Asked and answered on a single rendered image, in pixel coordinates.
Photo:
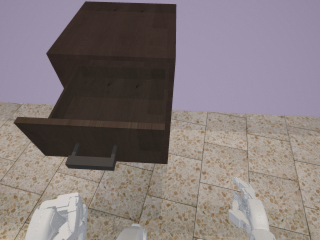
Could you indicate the right robot forearm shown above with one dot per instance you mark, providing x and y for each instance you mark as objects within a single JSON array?
[{"x": 261, "y": 234}]

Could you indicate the left robot thigh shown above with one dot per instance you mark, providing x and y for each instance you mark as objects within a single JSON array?
[{"x": 133, "y": 233}]

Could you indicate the right robot hand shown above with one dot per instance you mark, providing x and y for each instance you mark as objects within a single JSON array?
[{"x": 252, "y": 214}]

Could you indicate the left robot hand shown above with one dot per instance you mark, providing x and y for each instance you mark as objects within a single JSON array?
[{"x": 64, "y": 215}]

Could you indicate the handle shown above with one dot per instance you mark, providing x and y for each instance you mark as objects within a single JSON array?
[{"x": 91, "y": 163}]

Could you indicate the left robot shin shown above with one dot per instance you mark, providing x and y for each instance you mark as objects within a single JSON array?
[{"x": 136, "y": 224}]

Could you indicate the cabinet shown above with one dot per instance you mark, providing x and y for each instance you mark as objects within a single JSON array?
[{"x": 120, "y": 34}]

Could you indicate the drawer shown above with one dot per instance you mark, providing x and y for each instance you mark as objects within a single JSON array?
[{"x": 102, "y": 106}]

